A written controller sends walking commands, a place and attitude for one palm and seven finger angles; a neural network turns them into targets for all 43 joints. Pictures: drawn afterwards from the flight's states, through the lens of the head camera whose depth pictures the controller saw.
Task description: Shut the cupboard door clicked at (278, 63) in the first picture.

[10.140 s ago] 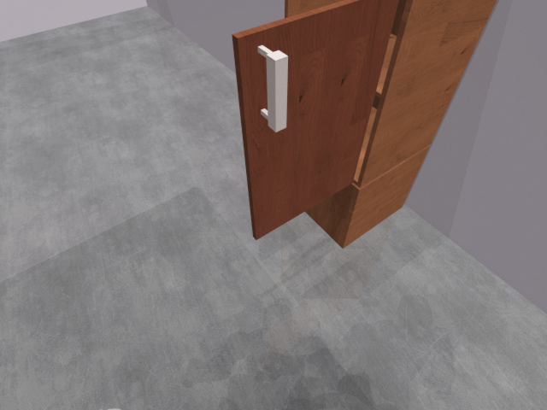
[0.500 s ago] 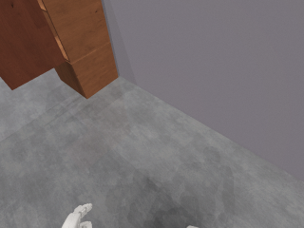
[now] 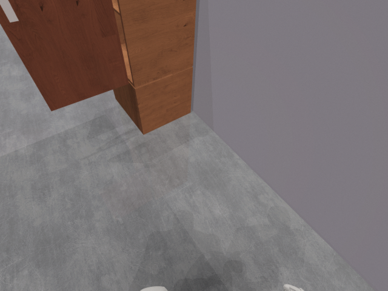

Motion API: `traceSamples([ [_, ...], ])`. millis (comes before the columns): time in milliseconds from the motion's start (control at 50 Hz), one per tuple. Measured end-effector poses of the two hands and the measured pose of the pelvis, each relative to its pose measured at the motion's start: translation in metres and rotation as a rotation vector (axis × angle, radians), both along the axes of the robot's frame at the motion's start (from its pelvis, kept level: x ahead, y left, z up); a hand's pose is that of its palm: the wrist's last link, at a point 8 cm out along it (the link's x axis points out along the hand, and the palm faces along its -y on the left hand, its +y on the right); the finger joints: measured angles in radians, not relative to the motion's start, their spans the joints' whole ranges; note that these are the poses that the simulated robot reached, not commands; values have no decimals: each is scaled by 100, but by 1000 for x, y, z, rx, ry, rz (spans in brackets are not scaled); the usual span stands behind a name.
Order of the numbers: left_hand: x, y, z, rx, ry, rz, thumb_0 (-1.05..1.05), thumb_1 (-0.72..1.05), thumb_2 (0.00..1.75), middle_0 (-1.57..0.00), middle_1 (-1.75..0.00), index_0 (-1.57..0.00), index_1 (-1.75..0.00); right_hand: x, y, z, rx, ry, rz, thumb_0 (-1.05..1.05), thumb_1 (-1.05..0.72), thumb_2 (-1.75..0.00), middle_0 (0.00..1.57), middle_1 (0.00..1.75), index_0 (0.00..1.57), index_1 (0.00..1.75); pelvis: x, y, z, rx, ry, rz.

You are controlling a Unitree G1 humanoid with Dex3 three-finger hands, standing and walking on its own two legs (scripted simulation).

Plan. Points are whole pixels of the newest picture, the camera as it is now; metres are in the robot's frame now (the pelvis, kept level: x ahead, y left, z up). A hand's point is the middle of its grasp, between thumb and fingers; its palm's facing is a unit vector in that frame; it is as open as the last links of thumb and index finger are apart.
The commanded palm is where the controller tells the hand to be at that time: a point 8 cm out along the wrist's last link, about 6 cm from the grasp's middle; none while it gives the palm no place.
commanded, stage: walk to a spot facing it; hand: left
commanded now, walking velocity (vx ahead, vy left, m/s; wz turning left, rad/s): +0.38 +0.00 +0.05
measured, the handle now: out of the picture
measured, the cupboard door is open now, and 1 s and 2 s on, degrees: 89 89 89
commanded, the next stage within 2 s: turn to face it in 0.58 s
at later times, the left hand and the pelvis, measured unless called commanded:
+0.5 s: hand (163, 192) +0.38 +0.12 -0.14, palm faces +0.00 -0.98 -0.19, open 7.4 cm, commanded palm none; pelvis +0.25 -0.05 +0.00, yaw +4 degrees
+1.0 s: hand (134, 192) +0.39 +0.21 -0.18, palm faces +0.35 -0.92 -0.20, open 7.4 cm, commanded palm none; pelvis +0.43 +0.02 +0.00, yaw +17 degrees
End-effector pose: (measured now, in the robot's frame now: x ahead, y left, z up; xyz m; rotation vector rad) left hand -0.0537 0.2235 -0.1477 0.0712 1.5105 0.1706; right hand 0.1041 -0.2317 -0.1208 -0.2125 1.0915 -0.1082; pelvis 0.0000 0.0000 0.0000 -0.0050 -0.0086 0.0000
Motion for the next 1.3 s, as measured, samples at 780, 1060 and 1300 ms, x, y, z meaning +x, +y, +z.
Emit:
traceSamples([
  [780,401,-23,21,86,-234,116,-3,95,90,-20,-30,-20,-29,387,-24,1,22,109,138,0,-92,-90,19,30,20,30,363,-35,12,1,9,206],
  [1060,453,45,7,102,-203,279,1,92,90,-20,-30,-19,-29,523,48,11,-79,25,339,0,-91,-90,20,30,20,30,438,21,4,-26,27,329],
  [1300,535,56,31,167,-324,308,1,91,90,-20,-30,-19,-29,520,45,0,-35,196,340,0,-91,-89,20,30,21,30,487,10,13,-28,36,449],
])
